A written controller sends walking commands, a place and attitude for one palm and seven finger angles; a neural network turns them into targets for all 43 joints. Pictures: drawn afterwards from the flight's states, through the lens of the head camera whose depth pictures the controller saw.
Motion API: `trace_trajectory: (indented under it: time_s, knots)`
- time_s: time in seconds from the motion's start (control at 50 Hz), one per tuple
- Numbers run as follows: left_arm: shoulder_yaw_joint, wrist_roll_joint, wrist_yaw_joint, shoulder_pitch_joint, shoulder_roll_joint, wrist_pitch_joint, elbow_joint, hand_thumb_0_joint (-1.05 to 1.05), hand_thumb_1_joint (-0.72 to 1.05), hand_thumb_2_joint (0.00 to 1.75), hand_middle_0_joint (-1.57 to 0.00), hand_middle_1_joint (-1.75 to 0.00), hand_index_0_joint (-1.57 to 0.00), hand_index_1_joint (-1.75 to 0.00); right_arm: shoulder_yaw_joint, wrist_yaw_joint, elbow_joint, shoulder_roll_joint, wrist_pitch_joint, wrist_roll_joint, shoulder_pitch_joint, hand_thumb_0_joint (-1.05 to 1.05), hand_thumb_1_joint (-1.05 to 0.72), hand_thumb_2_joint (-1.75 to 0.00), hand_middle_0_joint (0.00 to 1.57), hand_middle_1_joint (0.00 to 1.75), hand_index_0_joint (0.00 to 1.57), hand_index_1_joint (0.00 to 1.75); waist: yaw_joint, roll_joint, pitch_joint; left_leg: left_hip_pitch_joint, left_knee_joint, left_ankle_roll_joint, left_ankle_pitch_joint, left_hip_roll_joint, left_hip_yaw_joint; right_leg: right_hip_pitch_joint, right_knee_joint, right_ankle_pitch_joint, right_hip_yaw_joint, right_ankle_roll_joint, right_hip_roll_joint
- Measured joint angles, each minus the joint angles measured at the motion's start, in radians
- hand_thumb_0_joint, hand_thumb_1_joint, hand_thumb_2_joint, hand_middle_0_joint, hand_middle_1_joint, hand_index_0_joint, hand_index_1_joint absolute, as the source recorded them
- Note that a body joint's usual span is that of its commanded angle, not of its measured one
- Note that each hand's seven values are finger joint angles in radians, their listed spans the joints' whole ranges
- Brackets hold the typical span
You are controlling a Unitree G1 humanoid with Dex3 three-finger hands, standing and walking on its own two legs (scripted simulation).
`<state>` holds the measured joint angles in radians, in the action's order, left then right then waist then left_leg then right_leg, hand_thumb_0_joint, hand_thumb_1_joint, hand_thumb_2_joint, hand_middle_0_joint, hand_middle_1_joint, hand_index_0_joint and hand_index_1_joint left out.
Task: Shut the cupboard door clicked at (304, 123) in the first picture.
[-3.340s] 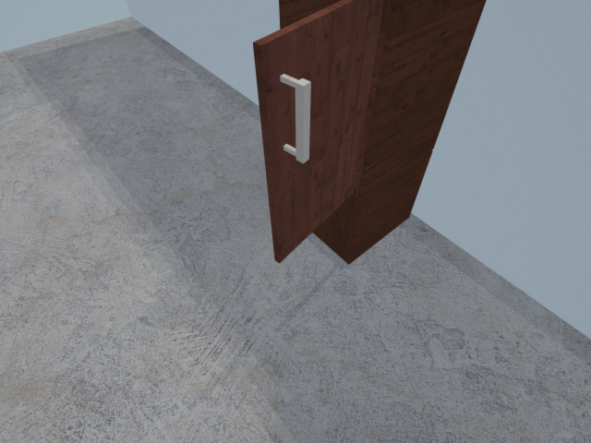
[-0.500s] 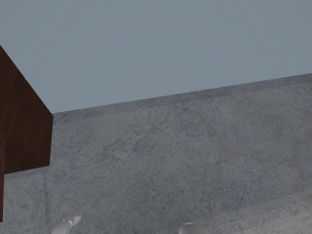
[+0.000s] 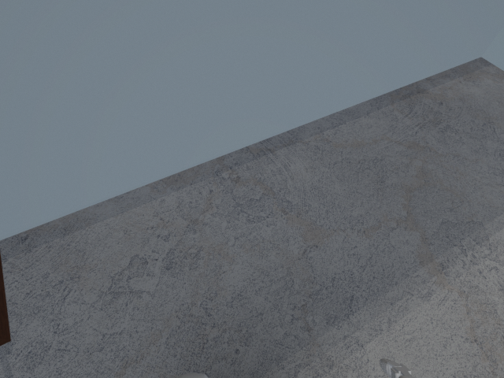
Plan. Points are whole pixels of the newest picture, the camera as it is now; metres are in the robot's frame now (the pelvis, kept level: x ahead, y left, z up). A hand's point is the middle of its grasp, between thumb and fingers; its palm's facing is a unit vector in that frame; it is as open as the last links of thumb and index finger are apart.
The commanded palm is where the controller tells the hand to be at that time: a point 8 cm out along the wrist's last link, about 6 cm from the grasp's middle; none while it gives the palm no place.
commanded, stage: walk around to get in front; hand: left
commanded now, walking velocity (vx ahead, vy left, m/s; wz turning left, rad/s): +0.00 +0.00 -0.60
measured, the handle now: out of the picture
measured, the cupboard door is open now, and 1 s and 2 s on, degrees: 99 99 99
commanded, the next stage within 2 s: walk to a spot facing it in 1.74 s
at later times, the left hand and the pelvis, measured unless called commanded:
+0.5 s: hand (188, 341) +0.19 +0.12 -0.15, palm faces -0.29 -0.92 -0.26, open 7.4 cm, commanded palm none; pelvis +0.04 -0.05 +0.01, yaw -18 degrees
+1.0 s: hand (252, 246) +0.38 +0.02 -0.15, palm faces -0.59 -0.79 -0.15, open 7.4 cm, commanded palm none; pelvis +0.18 -0.07 +0.01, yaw -36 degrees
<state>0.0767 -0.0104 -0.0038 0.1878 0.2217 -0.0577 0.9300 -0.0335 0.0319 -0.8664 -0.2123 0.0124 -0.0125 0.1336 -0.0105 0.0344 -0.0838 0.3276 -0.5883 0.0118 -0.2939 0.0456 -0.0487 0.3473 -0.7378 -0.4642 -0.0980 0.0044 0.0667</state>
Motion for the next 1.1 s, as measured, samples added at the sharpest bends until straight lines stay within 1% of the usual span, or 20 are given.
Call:
trace_trajectory:
  time_s: [0.06, 0.12, 0.16, 0.24, 0.28, 0.3, 0.32, 0.36, 0.4, 0.44, 0.56, 0.62, 0.68, 0.72, 0.76, 0.82, 0.88, 0.96, 1.04, 1.1]
  knots:
    - [0.014, -0.009, -0.014, -0.015, 0.021, -0.006, -0.001, 0.01, 0.91, 0.9, -0.2, -0.29, -0.2, -0.3, 0.019, 0.002, 0.007, 0.02, -0.002, -0.016, 0.025, 0.01, -0.91, -0.9, 0.2, 0.3, 0.21, 0.3, -0.005, 0.01, -0.003, -0.034, 0.025, -0.008, -0.02, 0.026, -0.03, 0.094, -0.288, -0.06, 0.061, 0.026, -0.019]
    - [0.02, -0.011, -0.028, -0.034, 0.03, -0.007, -0.016, 0.01, 0.91, 0.9, -0.2, -0.29, -0.2, -0.3, 0.024, 0.005, 0.007, 0.024, -0.001, -0.021, 0.049, 0.01, -0.9, -0.9, 0.2, 0.3, 0.21, 0.3, -0.007, -0.005, -0.012, -0.068, 0.076, 0.003, -0.002, 0.055, -0.053, 0.135, -0.373, -0.029, 0.109, 0.045, -0.058]
    - [0.019, -0.01, -0.034, -0.044, 0.031, -0.008, -0.026, 0.01, 0.91, 0.9, -0.2, -0.29, -0.2, -0.3, 0.022, 0.004, 0.003, 0.021, 0.0, -0.022, 0.06, 0.01, -0.9, -0.9, 0.2, 0.3, 0.21, 0.3, -0.005, -0.022, -0.019, -0.086, 0.093, 0.01, 0.0, 0.074, -0.073, 0.129, -0.315, -0.017, 0.13, 0.048, -0.079]
    - [0.013, -0.011, -0.042, -0.06, 0.031, -0.002, -0.035, 0.01, 0.91, 0.9, -0.2, -0.29, -0.19, -0.3, 0.009, -0.005, -0.006, 0.004, 0.005, -0.021, 0.082, 0.01, -0.9, -0.9, 0.2, 0.3, 0.21, 0.3, 0.01, -0.05, -0.031, -0.107, 0.067, 0.032, -0.033, 0.11, -0.126, 0.068, -0.089, 0.018, 0.165, 0.037, -0.097]
    - [0.008, -0.011, -0.044, -0.064, 0.031, 0.005, -0.037, 0.01, 0.91, 0.9, -0.2, -0.29, -0.19, -0.3, 0.001, -0.01, -0.011, -0.011, 0.01, -0.018, 0.098, 0.01, -0.9, -0.9, 0.2, 0.3, 0.21, 0.3, 0.019, -0.063, -0.03, -0.107, 0.017, 0.049, -0.07, 0.128, -0.149, 0.011, 0.056, 0.101, 0.185, 0.024, -0.092]
    - [0.004, -0.012, -0.044, -0.061, 0.036, 0.013, -0.044, 0.01, 0.91, 0.9, -0.2, -0.29, -0.19, -0.3, -0.004, -0.013, -0.011, -0.018, 0.015, -0.013, 0.112, 0.01, -0.9, -0.9, 0.2, 0.3, 0.21, 0.3, 0.023, -0.059, -0.022, -0.093, -0.033, 0.056, -0.096, 0.132, -0.159, -0.024, 0.132, 0.186, 0.186, 0.002, -0.095]
    - [0.004, -0.015, -0.038, -0.062, 0.034, 0.026, -0.044, 0.01, 0.91, 0.9, -0.2, -0.29, -0.19, -0.3, -0.01, -0.014, -0.019, -0.029, 0.024, -0.007, 0.112, 0.01, -0.9, -0.9, 0.2, 0.3, 0.21, 0.3, 0.021, -0.065, -0.02, -0.06, -0.129, 0.06, -0.154, 0.132, -0.145, -0.023, 0.13, 0.163, 0.177, -0.021, -0.091]
    - [-0.004, -0.009, -0.023, -0.067, 0.016, 0.039, -0.039, 0.01, 0.91, 0.9, -0.2, -0.29, -0.2, -0.3, -0.02, -0.007, -0.038, -0.056, 0.051, 0.001, 0.092, 0.01, -0.9, -0.9, 0.2, 0.3, 0.21, 0.3, 0.027, -0.09, -0.033, 0.021, -0.349, 0.059, -0.25, 0.1, -0.055, -0.014, 0.09, 0.121, 0.163, -0.035, -0.075]
    - [-0.008, -0.006, -0.008, -0.06, 0.003, 0.037, -0.039, 0.01, 0.91, 0.9, -0.2, -0.29, -0.2, -0.3, -0.027, -0.005, -0.049, -0.066, 0.064, 0.003, 0.074, 0.01, -0.91, -0.9, 0.2, 0.3, 0.21, 0.3, 0.028, -0.093, -0.036, 0.087, -0.485, 0.062, -0.229, 0.072, -0.015, -0.032, 0.117, 0.127, 0.145, -0.034, -0.065]
    - [-0.01, -0.005, 0.001, -0.045, -0.003, 0.035, -0.037, 0.01, 0.91, 0.9, -0.2, -0.29, -0.2, -0.3, -0.027, -0.009, -0.048, -0.064, 0.066, 0.001, 0.058, 0.01, -0.91, -0.9, 0.2, 0.3, 0.2, 0.3, 0.028, -0.078, -0.032, 0.131, -0.524, 0.07, -0.18, 0.056, -0.002, -0.052, 0.165, 0.154, 0.121, -0.03, -0.058]
    - [-0.018, -0.011, -0.008, 0.009, -0.016, 0.047, -0.01, 0.01, 0.91, 0.9, -0.2, -0.29, -0.2, -0.3, -0.023, -0.028, -0.026, -0.041, 0.039, -0.004, 0.032, 0.01, -0.91, -0.9, 0.19, 0.29, 0.2, 0.3, 0.015, -0.034, -0.003, 0.141, -0.342, 0.078, -0.108, 0.028, 0.009, -0.112, 0.264, 0.188, 0.052, -0.033, -0.04]
    - [-0.016, -0.015, -0.017, 0.039, -0.018, 0.05, 0.006, 0.01, 0.91, 0.9, -0.2, -0.29, -0.2, -0.3, -0.018, -0.032, -0.021, -0.026, 0.021, -0.002, 0.028, 0.01, -0.91, -0.9, 0.19, 0.29, 0.2, 0.3, -0.001, -0.015, 0.014, 0.099, -0.202, 0.07, -0.114, 0.008, 0.006, -0.136, 0.267, 0.171, 0.021, -0.025, -0.035]
    - [-0.009, -0.012, -0.024, 0.075, -0.015, 0.044, 0.02, 0.01, 0.91, 0.9, -0.2, -0.29, -0.2, -0.3, -0.008, -0.032, -0.01, -0.017, -0.008, -0.002, 0.035, 0.01, -0.91, -0.9, 0.2, 0.3, 0.2, 0.3, -0.01, -0.002, 0.037, 0.009, 0.004, 0.057, -0.059, -0.008, -0.01, -0.135, 0.213, 0.12, -0.012, -0.009, -0.024]
    - [-0.002, -0.008, -0.027, 0.082, -0.008, 0.031, 0.038, 0.01, 0.91, 0.9, -0.2, -0.29, -0.2, -0.3, 0.0, -0.024, -0.004, -0.009, -0.037, -0.014, 0.041, 0.01, -0.91, -0.9, 0.2, 0.3, 0.2, 0.3, -0.004, 0.005, 0.044, 0.001, -0.004, 0.003, -0.012, -0.004, -0.033, -0.07, 0.034, 0.005, -0.005, -0.017, -0.021]
    - [0.006, -0.015, -0.035, 0.074, 0.002, 0.022, 0.051, 0.01, 0.91, 0.9, -0.2, -0.29, -0.2, -0.3, 0.011, -0.02, 0.002, 0.005, -0.05, -0.022, 0.064, 0.01, -0.91, -0.9, 0.2, 0.3, 0.21, 0.3, 0.001, 0.01, 0.041, -0.032, -0.001, -0.031, -0.026, 0.011, -0.065, 0.025, -0.201, -0.016, 0.044, -0.016, -0.033]
    - [0.015, -0.026, -0.051, 0.043, 0.019, 0.025, 0.047, 0.01, 0.91, 0.9, -0.2, -0.29, -0.2, -0.3, 0.023, -0.013, -0.01, 0.025, -0.061, -0.024, 0.123, 0.01, -0.91, -0.9, 0.2, 0.3, 0.21, 0.3, 0.009, 0.01, 0.036, -0.107, 0.085, -0.027, -0.015, 0.028, -0.095, 0.151, -0.417, 0.09, 0.106, -0.004, -0.073]
    - [0.02, -0.024, -0.057, 0.007, 0.026, 0.028, 0.025, 0.01, 0.91, 0.9, -0.2, -0.29, -0.19, -0.3, 0.031, -0.005, -0.044, 0.04, -0.066, -0.019, 0.181, 0.01, -0.91, -0.9, 0.2, 0.3, 0.21, 0.3, 0.009, 0.004, 0.026, -0.175, 0.161, -0.019, -0.006, 0.042, -0.133, 0.247, -0.486, 0.176, 0.127, 0.005, -0.103]
    - [0.017, -0.023, -0.059, -0.042, 0.02, 0.023, 0.009, 0.01, 0.91, 0.9, -0.19, -0.29, -0.19, -0.3, 0.032, -0.001, -0.094, 0.049, -0.065, -0.019, 0.255, 0.01, -0.9, -0.9, 0.2, 0.3, 0.21, 0.3, 0.022, -0.008, 0.015, -0.25, 0.208, -0.007, -0.03, 0.055, -0.193, 0.318, -0.431, 0.246, 0.146, 0.007, -0.126]
    - [0.006, -0.023, -0.063, -0.103, 0.004, 0.017, 0.005, 0.01, 0.91, 0.9, -0.19, -0.29, -0.19, -0.3, 0.028, 0.0, -0.134, 0.049, -0.06, -0.025, 0.322, 0.01, -0.91, -0.9, 0.2, 0.3, 0.21, 0.3, 0.055, -0.019, -0.004, -0.322, 0.227, 0.017, -0.074, 0.059, -0.249, 0.312, -0.242, 0.278, 0.187, -0.004, -0.138]
    - [-0.005, -0.021, -0.065, -0.154, -0.009, 0.022, -0.005, 0.01, 0.91, 0.9, -0.19, -0.29, -0.19, -0.3, 0.027, -0.001, -0.159, 0.045, -0.053, -0.028, 0.364, 0.01, -0.91, -0.9, 0.2, 0.3, 0.2, 0.3, 0.082, -0.034, -0.024, -0.367, 0.208, 0.046, -0.124, 0.074, -0.285, 0.26, -0.076, 0.242, 0.227, -0.034, -0.115]
